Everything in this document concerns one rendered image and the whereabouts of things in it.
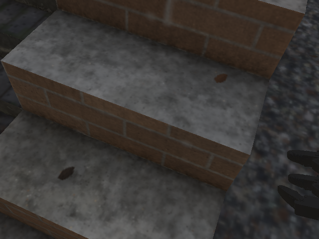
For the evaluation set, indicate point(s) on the robot right hand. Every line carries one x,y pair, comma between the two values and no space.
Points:
305,206

